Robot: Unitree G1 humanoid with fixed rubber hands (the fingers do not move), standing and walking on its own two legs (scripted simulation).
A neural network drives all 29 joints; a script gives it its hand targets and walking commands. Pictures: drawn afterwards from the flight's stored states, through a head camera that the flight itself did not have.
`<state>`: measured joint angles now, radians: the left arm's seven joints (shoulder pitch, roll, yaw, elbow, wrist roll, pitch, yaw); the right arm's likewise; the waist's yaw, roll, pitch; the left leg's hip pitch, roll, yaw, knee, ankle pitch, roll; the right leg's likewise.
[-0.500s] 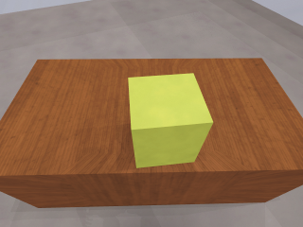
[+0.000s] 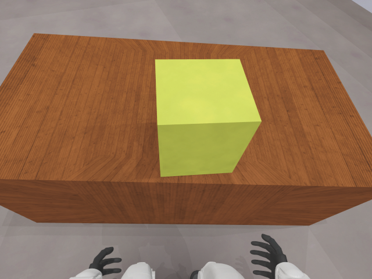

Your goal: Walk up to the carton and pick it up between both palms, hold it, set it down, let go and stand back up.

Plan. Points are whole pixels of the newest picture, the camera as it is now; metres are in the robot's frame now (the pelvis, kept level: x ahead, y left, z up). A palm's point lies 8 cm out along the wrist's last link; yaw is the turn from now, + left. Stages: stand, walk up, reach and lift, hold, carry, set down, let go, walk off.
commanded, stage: reach and lift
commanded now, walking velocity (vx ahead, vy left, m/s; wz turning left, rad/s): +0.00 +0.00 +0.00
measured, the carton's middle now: (197, 121) +0.52 -0.03 -0.06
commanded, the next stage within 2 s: none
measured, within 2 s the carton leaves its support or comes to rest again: neither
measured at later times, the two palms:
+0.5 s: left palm out of the picture +0.11 +0.19 -0.10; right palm out of the picture +0.11 -0.23 -0.08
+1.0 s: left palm (110, 238) +0.20 +0.17 -0.08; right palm (290, 243) +0.19 -0.24 -0.08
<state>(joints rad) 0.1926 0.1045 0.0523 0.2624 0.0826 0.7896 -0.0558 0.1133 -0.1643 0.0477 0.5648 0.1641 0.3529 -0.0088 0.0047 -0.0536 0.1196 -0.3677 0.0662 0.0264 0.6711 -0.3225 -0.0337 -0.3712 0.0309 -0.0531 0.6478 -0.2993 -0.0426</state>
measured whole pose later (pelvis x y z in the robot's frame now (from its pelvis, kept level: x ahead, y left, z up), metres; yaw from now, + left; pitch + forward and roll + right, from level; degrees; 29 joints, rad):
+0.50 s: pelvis -0.03 -0.02 +0.00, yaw +0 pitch -3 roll +2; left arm 0.17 0.14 0.02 0.43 -0.05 0.44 0.03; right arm 0.24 -0.14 -0.01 0.50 0.07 0.14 0.02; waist 0.02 -0.07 0.09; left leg -0.30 0.04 0.04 0.60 -0.25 -0.03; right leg -0.34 0.01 -0.05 0.66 -0.27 -0.06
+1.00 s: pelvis -0.01 +0.01 +0.00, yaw -1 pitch +1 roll +1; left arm -0.01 0.07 -0.09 0.64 -0.10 0.10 0.18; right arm -0.04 -0.23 -0.10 0.86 0.06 -0.14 0.16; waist 0.01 -0.03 0.02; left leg -0.39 0.03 0.06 0.67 -0.31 -0.01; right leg -0.43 -0.01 -0.02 0.71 -0.31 -0.03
